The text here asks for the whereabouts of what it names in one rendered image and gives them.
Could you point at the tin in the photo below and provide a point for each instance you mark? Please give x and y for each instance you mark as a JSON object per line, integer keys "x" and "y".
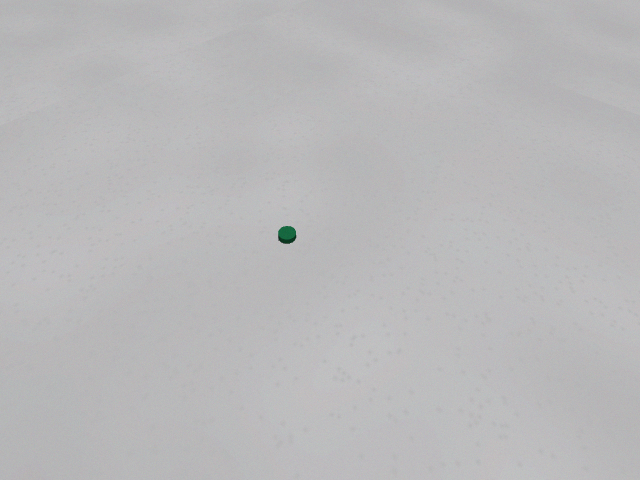
{"x": 287, "y": 234}

